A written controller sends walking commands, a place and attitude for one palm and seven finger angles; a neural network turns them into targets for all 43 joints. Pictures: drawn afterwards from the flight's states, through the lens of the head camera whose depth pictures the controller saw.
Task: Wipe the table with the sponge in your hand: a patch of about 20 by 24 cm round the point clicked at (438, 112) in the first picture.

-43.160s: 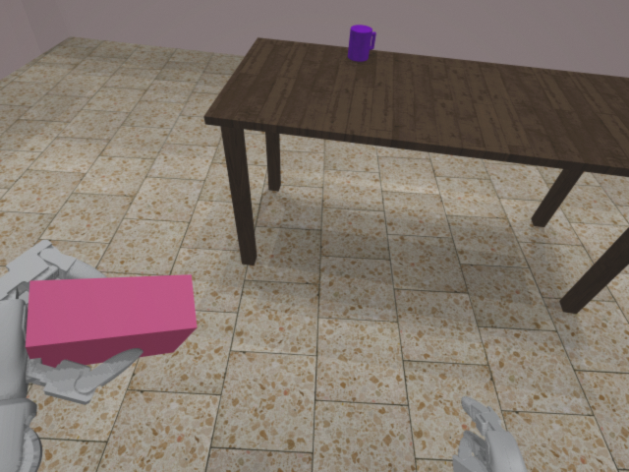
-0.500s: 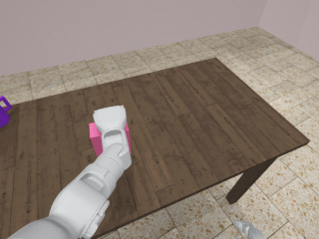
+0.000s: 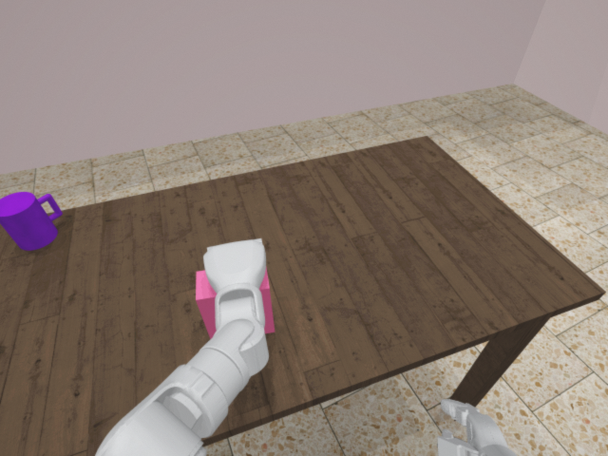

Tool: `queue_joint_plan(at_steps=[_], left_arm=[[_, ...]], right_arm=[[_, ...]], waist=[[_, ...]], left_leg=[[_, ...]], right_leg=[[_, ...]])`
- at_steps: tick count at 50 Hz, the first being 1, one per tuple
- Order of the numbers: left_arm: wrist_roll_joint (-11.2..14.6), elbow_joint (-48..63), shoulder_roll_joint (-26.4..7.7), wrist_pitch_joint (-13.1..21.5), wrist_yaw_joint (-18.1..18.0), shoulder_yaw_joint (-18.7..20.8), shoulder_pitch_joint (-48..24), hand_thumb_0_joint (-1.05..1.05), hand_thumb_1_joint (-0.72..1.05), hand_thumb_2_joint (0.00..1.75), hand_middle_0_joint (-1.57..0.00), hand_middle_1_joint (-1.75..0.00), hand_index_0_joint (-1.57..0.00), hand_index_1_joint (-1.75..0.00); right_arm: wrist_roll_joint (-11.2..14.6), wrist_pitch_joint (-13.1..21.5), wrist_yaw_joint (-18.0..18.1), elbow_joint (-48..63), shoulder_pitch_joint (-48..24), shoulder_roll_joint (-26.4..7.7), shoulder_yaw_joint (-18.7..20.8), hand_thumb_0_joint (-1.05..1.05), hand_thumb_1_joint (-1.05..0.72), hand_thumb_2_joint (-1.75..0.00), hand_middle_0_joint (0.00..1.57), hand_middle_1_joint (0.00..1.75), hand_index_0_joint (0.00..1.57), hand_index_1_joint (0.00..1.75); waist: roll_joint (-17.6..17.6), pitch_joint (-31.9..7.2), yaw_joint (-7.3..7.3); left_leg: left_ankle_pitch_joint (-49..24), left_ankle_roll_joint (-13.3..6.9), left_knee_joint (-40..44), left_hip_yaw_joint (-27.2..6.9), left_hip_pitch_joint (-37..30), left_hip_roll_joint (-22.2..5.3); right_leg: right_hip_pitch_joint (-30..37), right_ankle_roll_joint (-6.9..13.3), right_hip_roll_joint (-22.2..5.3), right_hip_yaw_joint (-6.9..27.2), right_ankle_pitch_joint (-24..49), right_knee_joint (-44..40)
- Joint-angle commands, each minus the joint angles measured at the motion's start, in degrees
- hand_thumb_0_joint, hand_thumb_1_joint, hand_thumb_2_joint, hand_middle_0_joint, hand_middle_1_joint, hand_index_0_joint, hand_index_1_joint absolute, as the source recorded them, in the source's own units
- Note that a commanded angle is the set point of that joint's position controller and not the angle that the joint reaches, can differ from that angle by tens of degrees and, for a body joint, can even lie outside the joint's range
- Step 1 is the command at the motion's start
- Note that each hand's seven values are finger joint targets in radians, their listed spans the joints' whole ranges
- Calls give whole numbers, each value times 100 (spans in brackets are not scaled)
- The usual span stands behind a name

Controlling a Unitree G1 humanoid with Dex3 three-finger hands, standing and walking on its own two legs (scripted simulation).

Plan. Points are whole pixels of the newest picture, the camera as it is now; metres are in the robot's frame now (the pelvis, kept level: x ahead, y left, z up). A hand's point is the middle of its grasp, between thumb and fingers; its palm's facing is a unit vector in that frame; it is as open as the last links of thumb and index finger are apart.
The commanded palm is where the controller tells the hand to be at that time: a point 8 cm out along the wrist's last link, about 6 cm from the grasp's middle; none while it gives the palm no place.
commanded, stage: wipe back along the third lane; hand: left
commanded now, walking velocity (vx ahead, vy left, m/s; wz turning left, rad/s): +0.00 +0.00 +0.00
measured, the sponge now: (239, 310) +0.35 +0.15 -0.04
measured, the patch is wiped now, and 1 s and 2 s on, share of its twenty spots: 1.00 1.00 1.00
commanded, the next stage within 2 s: slide back across to the middle lane in 0.60 s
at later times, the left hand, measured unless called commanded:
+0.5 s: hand (249, 308) +0.32 +0.12 +0.02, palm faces -0.03 -0.05 -1.00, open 9.8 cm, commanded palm +0.27 +0.10 +0.05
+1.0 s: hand (238, 317) +0.30 +0.13 +0.03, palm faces -0.01 -0.14 -0.99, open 9.7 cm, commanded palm +0.25 +0.14 +0.08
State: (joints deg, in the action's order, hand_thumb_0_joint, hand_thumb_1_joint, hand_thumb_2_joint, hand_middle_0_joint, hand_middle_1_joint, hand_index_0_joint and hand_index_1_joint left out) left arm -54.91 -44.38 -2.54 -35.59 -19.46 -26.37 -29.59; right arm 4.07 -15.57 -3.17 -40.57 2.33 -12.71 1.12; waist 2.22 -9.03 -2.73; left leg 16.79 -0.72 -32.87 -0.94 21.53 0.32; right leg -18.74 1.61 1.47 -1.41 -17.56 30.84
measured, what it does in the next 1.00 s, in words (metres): stands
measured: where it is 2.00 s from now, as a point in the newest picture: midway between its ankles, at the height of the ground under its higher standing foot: outside the picture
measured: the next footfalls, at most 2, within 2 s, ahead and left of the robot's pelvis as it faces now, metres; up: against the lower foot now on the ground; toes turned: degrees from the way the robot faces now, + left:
none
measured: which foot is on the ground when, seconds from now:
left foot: down 0.00-1.00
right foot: down 0.00-1.00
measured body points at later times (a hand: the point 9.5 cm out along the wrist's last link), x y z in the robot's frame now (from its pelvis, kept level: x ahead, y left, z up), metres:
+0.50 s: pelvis -0.02 -0.02 +0.00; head -0.05 -0.04 +0.45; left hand +0.32 +0.12 +0.08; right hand +0.18 -0.24 -0.10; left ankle +0.00 +0.11 -0.73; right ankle -0.02 -0.11 -0.73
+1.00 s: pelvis -0.01 -0.02 +0.00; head -0.05 -0.05 +0.45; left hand +0.30 +0.13 +0.08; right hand +0.22 -0.24 -0.07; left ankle +0.00 +0.11 -0.73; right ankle -0.02 -0.11 -0.73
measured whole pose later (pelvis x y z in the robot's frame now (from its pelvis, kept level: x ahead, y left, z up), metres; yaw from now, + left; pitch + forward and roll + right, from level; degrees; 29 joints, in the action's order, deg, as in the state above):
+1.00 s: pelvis -0.01 -0.02 +0.00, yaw -2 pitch +1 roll +1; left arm -55.4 -22.4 -7.3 -35.7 -15.0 -24.8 -12.2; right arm 5.2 -14.3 -2.8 -38.0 -0.3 -13.7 -0.1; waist 3.1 -7.0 -3.8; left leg 15.3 0.7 -29.1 0.4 14.4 -0.9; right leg -13.6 3.1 2.6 0.0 -17.0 30.0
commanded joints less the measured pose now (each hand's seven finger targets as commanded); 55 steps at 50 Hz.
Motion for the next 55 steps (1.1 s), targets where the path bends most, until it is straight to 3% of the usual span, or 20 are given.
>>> queue_joint_plan(at_steps=[1, 2, 7, 8, 12, 16, 17, 21, 22, 26, 27, 34, 37, 40, 42, 45, 47, 48, 52, 55], left_arm=[[29, 416, 246, 14, 80, -57, -1306, 0, 10, 130, -120, -160, -120, -160], [11, 450, 17, 29, 73, 154, -1340, 0, 10, 130, -120, -160, -120, -160], [44, 406, 225, 40, 36, 26, -1217, 0, 10, 130, -120, -160, -120, -160], [46, 421, 247, 57, 17, -29, -1282, 0, 10, 130, -120, -160, -120, -160], [102, 536, 228, 45, 40, 16, -848, 0, 10, 130, -120, -160, -120, -160], [109, 596, 327, 38, 35, -146, -860, 0, 10, 130, -120, -160, -120, -160], [160, 706, 229, 36, 69, -17, -684, 0, 10, 130, -120, -160, -120, -160], [207, 829, 317, 31, 96, -155, -429, 0, 10, 130, -120, -160, -120, -160], [248, 976, 108, 36, 111, 76, -178, 0, 10, 130, -120, -160, -120, -160], [222, 1259, 311, 16, 179, -242, 25, 0, 10, 130, -120, -160, -120, -160], [196, 1273, 55, 17, 193, -13, 10, 0, 10, 130, -120, -160, -120, -160], [179, 1433, -25, -35, 234, -33, -59, 0, 10, 130, -120, -160, -120, -160], [161, 1751, -533, -5, 223, 464, 204, 0, 10, 130, -120, -160, -120, -160], [149, 2261, -529, -24, 246, 390, 511, 0, 10, 130, -120, -160, -120, -160], [76, 2365, -768, -88, 290, 584, 625, 0, 10, 130, -120, -160, -120, -160], [-94, 2586, -696, -159, 391, 340, 624, 0, 10, 130, -120, -160, -120, -160], [-142, 2812, -1194, -165, 429, 774, 697, 0, 10, 130, -120, -160, -120, -160], [-173, 2921, -982, -162, 469, 511, 659, 0, 10, 130, -120, -160, -120, -160], [-206, 3129, -1369, -84, 533, 906, 914, 0, 10, 130, -120, -160, -120, -160], [-243, 3258, -1191, -13, 571, 703, 1080, 0, 10, 130, -120, -160, -120, -160]], right_arm=[[21, 254, 42, 888, -997, -634, 148, 0, -90, -90, 20, 30, 20, 30], [4, 252, 57, 867, -1020, -668, 153, 0, -90, -90, 20, 30, 20, 30], [15, 286, 52, 921, -1088, -615, 147, 0, -90, -90, 20, 30, 20, 30], [16, 284, 53, 916, -1040, -617, 143, 0, -90, -90, 20, 30, 20, 30], [19, 290, 33, 985, -1159, -619, 155, 0, -90, -90, 20, 30, 20, 30], [51, 309, 23, 986, -1149, -608, 140, 0, -90, -90, 20, 30, 20, 30], [50, 321, 28, 1019, -1222, -620, 147, 0, -90, -90, 20, 30, 20, 30], [75, 347, 15, 1054, -1226, -607, 128, 0, -90, -90, 20, 30, 20, 30], [68, 352, 9, 1076, -1291, -632, 140, 0, -90, -90, 20, 30, 20, 30], [105, 351, -23, 1152, -1353, -607, 118, 0, -90, -90, 20, 30, 20, 30], [99, 341, -17, 1115, -1359, -650, 129, 0, -90, -90, 20, 30, 20, 30], [124, 383, 27, 1110, -1419, -627, 85, 0, -90, -90, 20, 30, 20, 30], [90, 401, 46, 1143, -1461, -670, 115, 0, -90, -90, 20, 30, 20, 30], [94, 381, 41, 1261, -1536, -636, 90, 0, -90, -90, 20, 30, 20, 30], [100, 360, 47, 1265, -1579, -664, 91, 0, -90, -90, 20, 30, 20, 30], [121, 398, 43, 1306, -1606, -640, 47, 0, -90, -90, 20, 30, 20, 30], [115, 413, 63, 1311, -1661, -702, 49, 0, -90, -90, 20, 30, 20, 30], [117, 430, 71, 1354, -1666, -656, 17, 0, -90, -90, 20, 30, 20, 30], [113, 503, 88, 1344, -1676, -676, 22, 0, -90, -90, 20, 30, 20, 30], [111, 556, 93, 1389, -1632, -645, 7, 0, -90, -90, 20, 30, 20, 30]], waist=[[-706, -853, 140], [-666, -943, 71], [-623, -918, 21], [-614, -978, 101], [-779, -967, -29], [-904, -718, 84], [-875, -765, -34], [-987, -652, -4], [-883, -756, -138], [-945, -526, -43], [-1009, -538, -91], [-940, -423, -38], [-812, -784, -219], [-821, -983, -221], [-875, -855, -240], [-808, -573, -166], [-660, -637, -253], [-642, -672, -208], [-587, -646, -283], [-646, -570, -243]], left_leg=[[-1465, -89, 308, 64, -659, -3], [-1438, -68, 351, 19, -647, -15], [-1237, -70, 383, 36, -618, 17], [-1213, -80, 349, 66, -674, 14], [-1164, -85, 385, 80, -565, 53], [-1007, -105, 379, 101, -563, 54], [-995, -102, 425, 92, -535, 68], [-940, -112, 402, 154, -530, 93], [-1027, -103, 436, 138, -543, 89], [-991, -117, 427, 181, -593, 95], [-1012, -106, 458, 120, -566, 87], [-983, -108, 446, 204, -624, 112], [-1209, -97, 439, 177, -679, 145], [-1508, -105, 403, 233, -807, 161], [-1519, -107, 454, 174, -820, 152], [-1476, -127, 483, 190, -887, 155], [-1470, -110, 530, 139, -924, 170], [-1476, -129, 527, 170, -950, 178], [-1533, -125, 561, 106, -1029, 173], [-1516, -125, 566, 120, -1022, 162]], right_leg=[[236, 333, 60, -82, 1950, -333], [250, 359, 79, -56, 1851, -337], [211, 360, 89, -37, 1544, -394], [224, 339, 73, -45, 1546, -365], [366, 337, 63, 50, 1571, -457], [265, 302, 53, 43, 1396, -494], [342, 313, 62, 109, 1371, -546], [402, 278, 27, 127, 1379, -556], [516, 309, 43, 181, 1508, -561], [466, 274, 15, 188, 1448, -606], [482, 304, 48, 244, 1489, -599], [456, 254, 13, 283, 1565, -624], [779, 292, 12, 404, 1962, -557], [1091, 259, -45, 385, 2609, -460], [1056, 279, -16, 445, 2552, -520], [909, 266, -6, 427, 2357, -557], [974, 304, 21, 536, 2254, -577], [993, 284, -1, 454, 2252, -515], [1005, 319, 54, 518, 2211, -561], [965, 298, 47, 457, 2177, -535]])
